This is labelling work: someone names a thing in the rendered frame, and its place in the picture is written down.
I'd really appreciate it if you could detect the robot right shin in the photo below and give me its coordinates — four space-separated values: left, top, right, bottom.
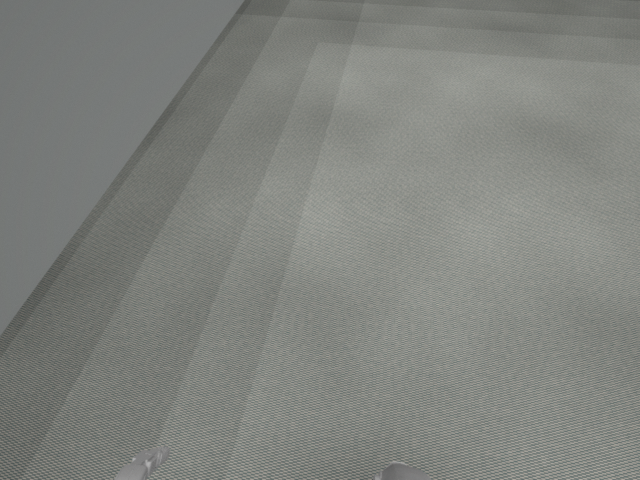
385 461 407 469

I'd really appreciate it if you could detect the left robot hand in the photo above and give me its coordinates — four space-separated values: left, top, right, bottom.
114 446 170 480

